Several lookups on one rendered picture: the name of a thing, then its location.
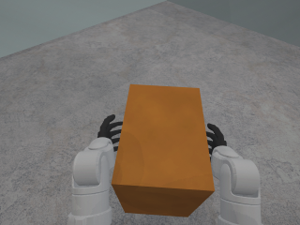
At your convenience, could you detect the right robot hand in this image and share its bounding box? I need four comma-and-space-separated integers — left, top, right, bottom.
205, 123, 227, 162

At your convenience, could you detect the left robot forearm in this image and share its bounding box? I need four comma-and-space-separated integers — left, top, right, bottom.
67, 137, 115, 225

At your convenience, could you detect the right robot forearm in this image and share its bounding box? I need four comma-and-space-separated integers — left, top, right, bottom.
211, 145, 263, 225

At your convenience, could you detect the left robot hand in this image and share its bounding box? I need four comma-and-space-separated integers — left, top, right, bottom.
97, 114, 123, 152

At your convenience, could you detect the carton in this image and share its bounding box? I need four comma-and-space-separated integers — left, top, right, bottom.
111, 84, 215, 218

